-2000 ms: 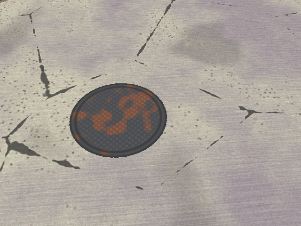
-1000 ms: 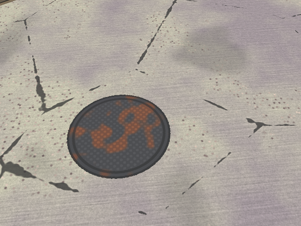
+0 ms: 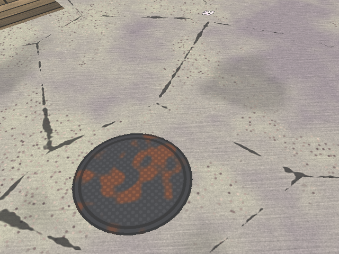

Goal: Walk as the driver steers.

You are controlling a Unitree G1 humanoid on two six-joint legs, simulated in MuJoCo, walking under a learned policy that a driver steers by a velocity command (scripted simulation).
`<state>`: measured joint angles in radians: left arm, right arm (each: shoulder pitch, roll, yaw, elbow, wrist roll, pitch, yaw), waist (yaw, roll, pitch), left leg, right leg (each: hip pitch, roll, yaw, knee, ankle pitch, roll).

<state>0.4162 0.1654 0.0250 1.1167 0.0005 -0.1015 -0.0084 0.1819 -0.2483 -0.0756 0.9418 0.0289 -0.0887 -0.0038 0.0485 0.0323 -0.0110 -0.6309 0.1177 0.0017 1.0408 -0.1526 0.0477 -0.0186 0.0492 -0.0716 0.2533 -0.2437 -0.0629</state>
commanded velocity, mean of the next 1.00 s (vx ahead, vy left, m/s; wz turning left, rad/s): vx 0.49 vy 0.00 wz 0.38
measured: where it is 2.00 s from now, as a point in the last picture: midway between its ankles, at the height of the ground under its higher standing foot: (120, 152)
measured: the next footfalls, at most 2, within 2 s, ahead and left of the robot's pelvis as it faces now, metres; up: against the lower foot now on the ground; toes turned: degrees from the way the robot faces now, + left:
left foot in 0.28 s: +0.34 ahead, +0.15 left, +0.00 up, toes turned +8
right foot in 0.78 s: +0.65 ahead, +0.02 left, +0.00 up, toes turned +25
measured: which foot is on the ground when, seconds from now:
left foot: up 0.00-0.26, down 0.28-0.78, up 0.80-1.00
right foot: down 0.00-0.26, up 0.28-0.76, down 0.78-1.00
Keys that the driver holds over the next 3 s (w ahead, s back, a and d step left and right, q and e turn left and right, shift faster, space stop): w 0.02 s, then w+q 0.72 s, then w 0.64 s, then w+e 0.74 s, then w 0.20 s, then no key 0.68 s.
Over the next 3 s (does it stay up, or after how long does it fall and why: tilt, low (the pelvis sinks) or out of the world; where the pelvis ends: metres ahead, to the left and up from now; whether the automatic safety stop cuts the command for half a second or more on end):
stays up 1.39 0.37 -0.01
